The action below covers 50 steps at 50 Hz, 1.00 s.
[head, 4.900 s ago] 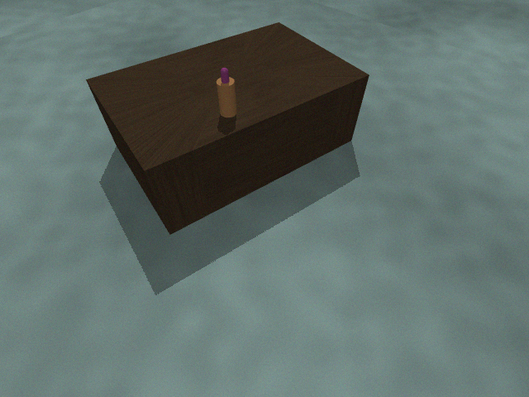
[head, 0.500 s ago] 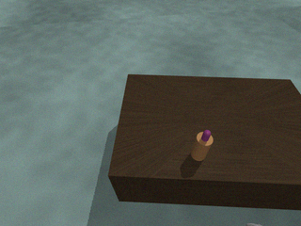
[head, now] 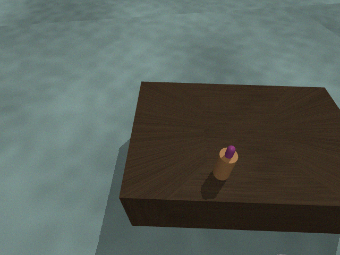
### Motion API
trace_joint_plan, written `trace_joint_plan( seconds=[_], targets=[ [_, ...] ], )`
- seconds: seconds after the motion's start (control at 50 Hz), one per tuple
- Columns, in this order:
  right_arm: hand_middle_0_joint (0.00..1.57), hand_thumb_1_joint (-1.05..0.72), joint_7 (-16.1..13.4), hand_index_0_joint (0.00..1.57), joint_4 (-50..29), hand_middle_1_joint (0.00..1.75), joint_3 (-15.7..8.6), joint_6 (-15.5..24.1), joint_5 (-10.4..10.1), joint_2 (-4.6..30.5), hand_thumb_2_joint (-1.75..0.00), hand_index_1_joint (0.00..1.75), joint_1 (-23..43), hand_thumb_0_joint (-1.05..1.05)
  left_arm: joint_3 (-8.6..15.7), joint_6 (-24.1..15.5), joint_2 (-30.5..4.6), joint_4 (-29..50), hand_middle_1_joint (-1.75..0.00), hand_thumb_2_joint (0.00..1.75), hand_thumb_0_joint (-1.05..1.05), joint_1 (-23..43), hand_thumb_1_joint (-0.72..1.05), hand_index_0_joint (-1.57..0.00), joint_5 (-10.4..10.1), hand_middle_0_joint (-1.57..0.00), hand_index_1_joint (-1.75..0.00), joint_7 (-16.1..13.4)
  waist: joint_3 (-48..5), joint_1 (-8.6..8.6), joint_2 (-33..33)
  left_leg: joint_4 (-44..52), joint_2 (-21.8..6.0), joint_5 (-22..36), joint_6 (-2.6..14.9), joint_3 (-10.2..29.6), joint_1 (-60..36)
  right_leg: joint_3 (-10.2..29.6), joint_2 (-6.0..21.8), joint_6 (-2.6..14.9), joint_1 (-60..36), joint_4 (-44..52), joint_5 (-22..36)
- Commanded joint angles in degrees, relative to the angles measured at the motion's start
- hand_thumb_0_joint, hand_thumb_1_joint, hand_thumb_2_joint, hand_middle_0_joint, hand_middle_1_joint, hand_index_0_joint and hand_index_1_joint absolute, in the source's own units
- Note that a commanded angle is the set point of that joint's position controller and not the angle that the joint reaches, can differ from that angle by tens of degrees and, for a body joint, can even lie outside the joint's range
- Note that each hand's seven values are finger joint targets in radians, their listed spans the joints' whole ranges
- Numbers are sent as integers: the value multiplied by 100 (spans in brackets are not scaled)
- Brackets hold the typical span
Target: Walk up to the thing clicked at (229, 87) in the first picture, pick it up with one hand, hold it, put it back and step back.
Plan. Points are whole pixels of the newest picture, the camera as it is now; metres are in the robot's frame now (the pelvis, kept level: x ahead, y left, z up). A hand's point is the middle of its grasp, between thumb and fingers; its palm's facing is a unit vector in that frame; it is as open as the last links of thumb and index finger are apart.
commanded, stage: stand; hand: right
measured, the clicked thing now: (226, 161) +0.48 -0.23 -0.26
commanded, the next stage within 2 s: none
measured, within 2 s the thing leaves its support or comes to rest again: neither
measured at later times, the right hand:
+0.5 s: hand out of the picture +0.07 -0.26 -0.16, palm faces -0.02 +0.94 -0.34, open 7.4 cm
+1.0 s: hand out of the picture +0.07 -0.26 -0.16, palm faces -0.02 +0.94 -0.34, open 7.4 cm
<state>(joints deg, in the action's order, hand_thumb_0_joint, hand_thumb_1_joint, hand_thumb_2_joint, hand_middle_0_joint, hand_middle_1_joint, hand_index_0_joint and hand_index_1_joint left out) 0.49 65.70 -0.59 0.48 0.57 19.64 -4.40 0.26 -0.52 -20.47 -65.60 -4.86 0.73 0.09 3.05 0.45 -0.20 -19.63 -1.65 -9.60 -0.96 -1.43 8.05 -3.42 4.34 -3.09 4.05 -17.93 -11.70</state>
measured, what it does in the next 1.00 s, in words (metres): stands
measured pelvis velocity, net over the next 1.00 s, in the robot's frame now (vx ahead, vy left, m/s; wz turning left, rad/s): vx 0.00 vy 0.00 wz -0.01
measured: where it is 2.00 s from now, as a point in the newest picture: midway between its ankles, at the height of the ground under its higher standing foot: outside the picture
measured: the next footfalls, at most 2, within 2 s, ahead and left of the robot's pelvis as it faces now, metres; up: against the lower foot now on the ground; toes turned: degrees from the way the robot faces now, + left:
none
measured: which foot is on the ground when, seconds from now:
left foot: down 0.00-1.00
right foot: down 0.00-1.00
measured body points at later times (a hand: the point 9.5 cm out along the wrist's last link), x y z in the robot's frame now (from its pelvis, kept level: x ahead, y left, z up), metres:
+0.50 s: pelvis -0.01 -0.01 +0.00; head +0.00 +0.00 +0.45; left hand +0.06 +0.30 -0.13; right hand +0.07 -0.31 -0.13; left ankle +0.01 +0.13 -0.75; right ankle -0.02 -0.15 -0.75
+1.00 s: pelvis +0.00 +0.00 +0.00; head +0.01 +0.00 +0.45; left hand +0.07 +0.30 -0.13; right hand +0.07 -0.31 -0.13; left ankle +0.01 +0.13 -0.75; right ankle -0.02 -0.15 -0.75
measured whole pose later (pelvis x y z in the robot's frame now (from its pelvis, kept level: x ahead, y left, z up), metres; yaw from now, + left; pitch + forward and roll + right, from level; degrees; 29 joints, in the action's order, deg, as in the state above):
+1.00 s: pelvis +0.00 +0.00 +0.00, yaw +0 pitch -2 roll +0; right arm 0.5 65.5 0.1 0.6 0.6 20.0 -5.6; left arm 0.0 -0.3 -20.5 -64.8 -6.9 0.8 0.5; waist 2.8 0.2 -0.2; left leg -19.4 -2.3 -9.3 -1.3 -1.6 8.0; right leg -3.2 3.7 -2.7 4.1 -17.5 -11.2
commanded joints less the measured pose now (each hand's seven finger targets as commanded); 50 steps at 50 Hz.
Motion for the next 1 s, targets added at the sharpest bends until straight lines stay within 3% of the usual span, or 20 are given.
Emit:
trace_joint_plan(
  seconds=[0.0,0.18,0.3,0.58,0.68,0.78,0.88,0.98],
  targets=[
    [20,-90,-80,20,-365,30,-204,107,-28,1248,-90,30,282,0,240,-108,-1216,326,-30,90,0,203,90,-20,-4,-20,-30,-58,-661,-26,55,184,-652,1376,171,484,-258,398,482,298,-102,244,1036],
    [20,-90,-70,20,-363,30,-175,101,-22,1257,-90,30,324,0,224,-96,-1242,331,-30,90,0,171,90,-20,18,-20,-30,-37,-475,-18,53,302,-623,801,147,496,-177,422,465,313,85,368,634],
    [20,-90,-56,20,-363,30,-181,109,-24,1272,-90,30,290,0,208,-113,-1216,348,-30,90,0,119,90,-20,3,-20,-30,-35,-475,-26,11,291,-643,973,150,509,-227,414,446,307,125,373,656],
    [20,-90,-48,20,-327,30,-168,102,-12,1258,-90,30,186,0,217,-101,-1218,351,-30,90,0,43,90,-20,-13,-20,-30,-23,-364,-36,21,350,-593,550,135,523,-51,460,449,329,156,392,408],
    [20,-90,-47,20,-341,30,-160,110,-16,1262,-90,30,138,0,214,-108,-1218,374,-30,90,0,23,90,-20,-4,-20,-30,-24,-437,-31,-8,301,-628,851,159,523,-162,454,463,324,123,362,634],
    [20,-90,-61,20,-347,30,-160,109,-18,1283,-90,30,170,0,213,-97,-1221,393,-30,90,0,-14,90,-20,5,-20,-30,-25,-392,-52,0,298,-637,692,149,522,-182,443,442,321,195,390,505],
    [20,-90,-64,20,-364,30,-160,104,-16,1287,-90,30,151,0,213,-108,-1217,407,-30,90,0,-42,90,-20,6,-20,-30,-32,-495,-58,53,221,-649,1004,163,486,-215,434,463,318,95,335,804],
    [20,-90,-67,20,-379,30,-158,110,-14,1286,-90,30,152,0,224,-89,-1209,415,-30,90,0,-33,90,-20,-1,-20,-30,-36,-399,-64,57,277,-636,914,153,481,-169,415,444,319,122,339,692]
  ],
)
